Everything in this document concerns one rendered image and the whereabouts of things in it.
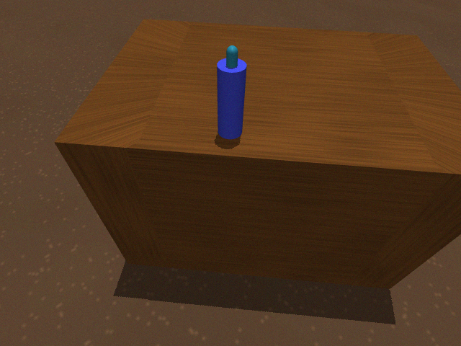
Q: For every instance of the bottle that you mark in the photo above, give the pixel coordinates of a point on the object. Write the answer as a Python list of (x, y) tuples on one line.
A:
[(231, 79)]

